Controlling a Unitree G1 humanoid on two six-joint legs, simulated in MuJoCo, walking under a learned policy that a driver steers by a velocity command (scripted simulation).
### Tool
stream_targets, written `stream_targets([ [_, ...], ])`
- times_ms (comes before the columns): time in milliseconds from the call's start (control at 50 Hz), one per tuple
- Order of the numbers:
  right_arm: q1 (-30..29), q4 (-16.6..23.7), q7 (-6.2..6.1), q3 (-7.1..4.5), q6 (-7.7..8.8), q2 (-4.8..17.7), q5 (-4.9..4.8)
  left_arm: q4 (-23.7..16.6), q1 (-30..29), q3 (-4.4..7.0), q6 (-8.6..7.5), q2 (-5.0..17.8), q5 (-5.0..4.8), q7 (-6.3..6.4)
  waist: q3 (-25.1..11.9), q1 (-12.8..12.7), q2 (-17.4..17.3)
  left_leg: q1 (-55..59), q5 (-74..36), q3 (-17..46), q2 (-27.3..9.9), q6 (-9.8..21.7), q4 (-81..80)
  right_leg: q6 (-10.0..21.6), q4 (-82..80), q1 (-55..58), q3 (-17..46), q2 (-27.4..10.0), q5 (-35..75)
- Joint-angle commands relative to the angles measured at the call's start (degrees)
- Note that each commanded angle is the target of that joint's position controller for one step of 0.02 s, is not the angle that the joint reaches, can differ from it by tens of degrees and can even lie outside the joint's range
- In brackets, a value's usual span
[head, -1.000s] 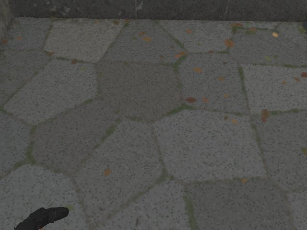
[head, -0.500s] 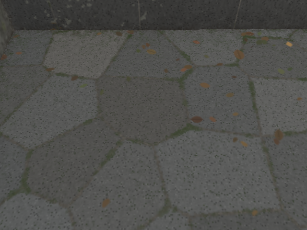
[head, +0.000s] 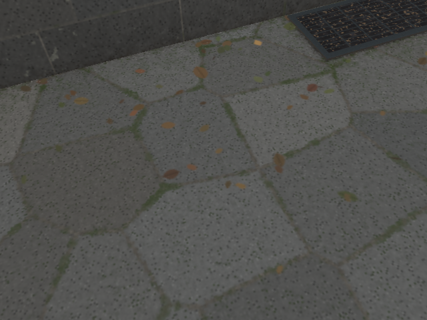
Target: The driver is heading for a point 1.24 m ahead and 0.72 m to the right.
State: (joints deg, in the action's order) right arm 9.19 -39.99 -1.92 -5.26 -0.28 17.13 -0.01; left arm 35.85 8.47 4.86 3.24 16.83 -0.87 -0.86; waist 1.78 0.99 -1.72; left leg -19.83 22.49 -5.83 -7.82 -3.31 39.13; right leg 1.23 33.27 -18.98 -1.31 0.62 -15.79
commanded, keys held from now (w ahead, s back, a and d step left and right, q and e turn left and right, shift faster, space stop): e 1.00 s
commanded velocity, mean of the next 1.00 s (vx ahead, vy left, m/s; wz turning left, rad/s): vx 0.00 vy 0.00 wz -0.59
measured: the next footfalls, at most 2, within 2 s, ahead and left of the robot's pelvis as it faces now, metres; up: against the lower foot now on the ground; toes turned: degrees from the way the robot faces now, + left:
left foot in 0.46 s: +0.08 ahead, +0.11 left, +0.00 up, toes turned -21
right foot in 0.86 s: -0.05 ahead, -0.14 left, +0.00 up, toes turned -36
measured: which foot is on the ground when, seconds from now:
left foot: up 0.00-0.44, down 0.46-0.86, up 0.88-1.00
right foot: down 0.00-0.46, up 0.48-0.84, down 0.86-1.00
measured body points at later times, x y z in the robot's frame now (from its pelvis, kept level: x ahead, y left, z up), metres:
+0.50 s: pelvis +0.00 +0.01 +0.01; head +0.03 +0.01 +0.45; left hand +0.24 +0.23 -0.08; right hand +0.08 -0.31 -0.07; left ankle +0.04 +0.12 -0.73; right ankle +0.00 -0.10 -0.71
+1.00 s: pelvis -0.04 -0.03 +0.01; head -0.02 -0.08 +0.46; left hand +0.25 +0.11 -0.06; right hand -0.07 -0.36 -0.10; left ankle +0.02 +0.11 -0.64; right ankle -0.08 -0.12 -0.73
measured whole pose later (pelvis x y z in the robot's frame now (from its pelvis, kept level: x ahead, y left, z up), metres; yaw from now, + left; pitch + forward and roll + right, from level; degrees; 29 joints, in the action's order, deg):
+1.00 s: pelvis -0.04 -0.03 +0.01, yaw -35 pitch +2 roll +2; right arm 7.2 -39.4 -2.2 -5.3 -1.2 19.0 0.4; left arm 34.0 11.5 3.8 1.4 17.1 -0.2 0.0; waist 3.1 -0.1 -2.5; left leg -29.7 26.7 0.6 -2.0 -3.5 64.2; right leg 2.6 30.1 -17.9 2.5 1.8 -14.3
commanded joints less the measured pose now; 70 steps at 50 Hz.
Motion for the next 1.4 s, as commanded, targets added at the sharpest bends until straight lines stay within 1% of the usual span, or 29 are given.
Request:
stream_targets([
  [20,-4.9,6.8,-0.24,-1.08,1.37,5.5,1.17,-3.8,8.8,3.81,-2.09,14.3,2.81,0.34,-13.1,-6.4,14.8,-21.6,18.0,8.1,6.2,-1.3,29.5,20.9,-12.2,19.3,31.7,-23.6,39.1],
  [40,-5.6,6.7,-0.45,-1.48,1.08,6.6,-0.09,-3.4,6.1,3.04,-2.97,12.8,2.73,0.34,-10.0,-4.5,11.6,-22.4,13.0,9.4,5.4,-0.4,31.7,18.1,-12.5,17.1,26.3,-19.9,33.3],
  [80,-3.9,4.9,-1.45,-1.97,0.34,7.1,0.64,-3.9,0.1,2.05,-2.94,9.6,0.38,1.18,-7.2,-1.7,8.3,-21.9,4.1,10.2,4.4,-0.2,28.5,12.3,-12.4,13.1,20.9,-14.4,25.8],
  [140,-1.1,4.2,-1.08,-1.83,0.32,5.7,0.6,-4.3,-1.3,1.44,-2.28,8.8,0.64,2.05,-8.5,0.0,8.9,-16.7,-2.1,9.4,6.7,-0.9,27.8,11.8,-12.9,9.1,18.9,-11.4,24.7],
  [240,-3.8,5.0,-0.57,-0.81,0.8,3.9,0.35,-4.0,0.2,1.89,-1.9,10.0,0.37,2.84,-7.8,-1.7,9.6,-14.4,-4.1,10.6,8.0,-1.5,12.8,11.6,-12.8,9.8,22.7,-10.2,14.4],
  [360,-4.1,5.4,0.67,-0.92,1.93,4.6,-0.43,-4.6,-0.3,2.26,-1.22,10.9,0.2,1.97,-7.1,-2.5,11.0,-6.3,-0.6,11.3,10.2,-0.4,1.1,11.9,-11.4,7.7,30.2,-9.5,13.3],
  [420,-1.4,4.8,1.37,-1.13,2.61,4.5,-0.66,-4.9,-1.9,2.2,-0.72,10.6,-0.57,1.98,-7.7,-0.5,11.0,0.7,-5.4,10.6,10.8,1.2,-11.0,10.0,-8.7,7.8,32.1,-7.4,16.7],
  [440,0.5,4.1,1.45,-1.42,2.75,5.0,-0.45,-5.2,-2.3,2.03,-0.53,10.0,-0.93,2.2,-8.0,0.6,10.2,6.2,-11.8,10.4,9.6,2.1,-17.2,8.1,-7.0,5.5,31.2,-5.6,14.5],
  [460,2.1,4.0,1.23,-2.14,2.59,7.9,0.34,-5.4,-0.8,1.47,-0.59,8.0,-0.68,2.33,-9.8,0.1,5.4,13.7,-16.6,15.5,1.9,5.0,-18.4,5.1,-1.5,-0.3,27.8,-2.7,4.8],
  [480,0.0,4.6,0.89,-2.96,1.85,12.7,1.64,-6.2,1.4,1.09,-1.04,6.0,-0.77,2.19,-7.4,-3.2,-10.8,16.8,-28.7,28.1,-9.4,12.7,-20.1,1.1,9.8,-12.3,15.3,6.8,-13.7],
  [500,0.3,5.1,0.96,-2.66,2.0,10.6,2.84,-6.0,1.0,2.53,-1.78,10.6,-0.06,2.13,-7.2,-1.5,-13.6,13.4,-33.8,35.3,-16.7,20.2,-21.5,-2.0,24.5,-15.7,10.9,6.3,-22.0],
  [520,-2.1,6.1,0.56,-1.67,2.07,7.8,2.21,-4.8,2.5,3.63,-1.79,13.2,-0.07,1.92,-6.6,-2.5,-8.6,12.1,-33.0,30.8,-15.4,20.0,-20.8,-3.6,32.5,-16.0,11.0,3.6,-18.3],
  [580,-5.3,6.7,-0.24,-0.56,1.49,5.0,0.32,-2.4,4.1,3.05,-0.13,9.3,-0.44,2.06,-3.8,-2.6,-5.2,11.8,-30.0,18.2,-7.2,14.7,-19.3,-6.4,39.1,-18.2,8.6,2.4,-9.6],
  [640,-2.1,5.9,-0.82,-0.84,0.52,6.2,0.99,-4.4,0.3,1.85,-0.09,6.4,-0.98,1.7,-4.1,0.0,-7.5,15.2,-30.9,13.3,-5.9,15.3,-19.8,-7.7,31.7,-18.6,4.4,0.8,-6.9],
  [700,-1.3,5.5,-0.77,-1.64,-0.13,8.5,0.82,-5.9,-1.6,0.96,-0.25,5.1,-0.41,1.07,-5.9,1.3,-8.9,16.4,-30.8,11.2,-7.7,15.9,-19.4,-7.6,22.0,-13.9,2.4,-1.6,-8.1],
  [800,-2.0,4.8,0.34,-2.35,-0.1,10.6,-0.85,-6.2,0.6,1.38,0.13,6.3,-0.47,-0.02,-6.3,0.4,-10.1,13.5,-29.8,8.8,-10.0,14.7,-17.2,-4.3,6.9,-3.5,-1.8,-1.4,-5.3],
  [840,-2.4,4.2,0.44,-2.09,0.08,9.7,-1.98,-4.7,5.1,1.98,0.23,6.3,-0.37,-0.16,-6.6,-2.3,-8.4,10.2,-26.1,5.8,-8.6,10.9,-11.7,-1.1,-5.4,5.1,-3.5,0.7,3.6],
  [860,1.0,2.8,0.71,-1.5,0.33,7.3,-1.49,-4.2,7.5,2.82,0.12,8.3,-0.27,0.35,-7.1,-2.6,-2.6,4.2,-19.3,1.8,-6.0,6.6,-4.5,1.0,-10.3,13.1,0.7,-0.3,12.0],
  [880,1.2,5.0,1.09,-0.01,0.41,3.0,1.8,-5.4,9.4,4.49,-0.29,15.9,-0.06,1.36,-7.9,-1.2,16.8,-12.7,8.5,-3.7,1.3,0.2,14.9,7.2,-10.9,23.7,22.7,-16.5,35.4],
  [900,-4.9,7.4,0.41,-0.23,0.63,4.5,1.44,-6.6,8.5,4.06,-1.67,16.8,2.18,0.78,-9.3,-4.2,18.8,-19.9,18.1,5.0,6.9,-1.2,26.3,18.7,-11.9,18.2,32.6,-23.8,39.3],
  [920,-7.1,7.4,-0.02,-0.95,0.45,7.0,0.28,-6.3,7.8,3.32,-2.81,14.2,2.64,0.39,-8.7,-5.2,12.5,-20.2,15.0,8.6,5.8,-0.6,31.1,18.4,-13.0,16.8,28.5,-21.0,33.4],
  [960,-5.7,5.8,-0.72,-1.43,0.14,7.4,0.38,-5.6,3.1,2.27,-3.29,10.9,0.74,1.06,-6.1,-2.4,8.0,-20.3,5.5,9.9,4.4,0.2,29.0,12.3,-12.8,14.6,22.1,-14.9,24.2],
  [980,-4.8,5.6,-0.88,-1.61,-0.03,7.7,0.69,-5.8,1.1,1.77,-3.0,10.1,-0.02,1.43,-5.6,-1.3,8.8,-19.0,2.4,9.9,4.7,-0.2,28.1,11.4,-12.9,12.9,20.8,-13.5,24.6],
  [1140,-4.3,4.7,-0.07,-0.52,0.19,5.0,0.07,-5.4,1.2,1.34,-2.2,9.9,0.68,2.87,-7.3,-1.8,9.7,-13.4,-3.8,10.0,7.3,-1.9,14.1,11.4,-12.8,12.7,22.3,-10.7,17.2],
  [1280,-4.1,5.1,1.11,-0.03,0.98,4.8,-0.54,-4.3,0.2,0.48,-1.58,9.1,1.15,1.81,-6.0,-3.0,10.4,-2.6,-0.1,8.8,7.4,-0.4,1.7,12.0,-10.7,8.0,26.3,-10.6,16.9],
  [1340,-0.4,4.0,1.92,0.5,1.84,3.1,0.15,-3.7,-1.4,-0.64,-1.58,6.5,0.42,1.73,-6.3,0.3,8.7,8.2,-13.5,8.1,7.3,1.7,-16.5,8.5,-8.4,5.5,25.2,-7.4,16.4],
  [1360,0.3,4.4,1.84,0.3,2.08,5.2,1.21,-3.2,0.8,-1.03,-1.96,5.2,1.02,1.78,-7.2,-0.6,5.2,13.6,-21.9,11.9,2.7,3.3,-17.6,5.2,-6.3,2.7,23.1,-5.2,10.6],
  [1380,-0.3,5.3,1.58,-0.26,1.95,9.2,1.95,-2.5,5.0,-1.15,-2.51,4.4,2.11,1.64,-8.1,-4.0,-5.0,16.2,-33.8,19.0,-5.2,7.5,-16.8,1.9,0.3,-0.6,16.5,0.8,-1.6],
  [1400,-2.6,4.4,1.7,0.48,1.98,7.2,2.34,-2.8,3.9,-0.88,-2.7,4.9,1.78,1.78,-6.4,-4.9,-11.5,8.7,-29.1,24.2,-9.0,14.0,-19.2,-0.9,-0.4,0.9,11.4,2.2,-7.7],
])
Velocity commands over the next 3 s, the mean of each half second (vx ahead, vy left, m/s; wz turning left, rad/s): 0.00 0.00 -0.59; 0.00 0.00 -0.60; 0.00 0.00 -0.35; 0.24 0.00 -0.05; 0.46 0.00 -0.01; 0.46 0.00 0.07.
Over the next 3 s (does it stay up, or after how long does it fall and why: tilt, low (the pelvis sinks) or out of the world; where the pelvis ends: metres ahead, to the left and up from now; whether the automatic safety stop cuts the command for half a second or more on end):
stays up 0.45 -0.48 0.02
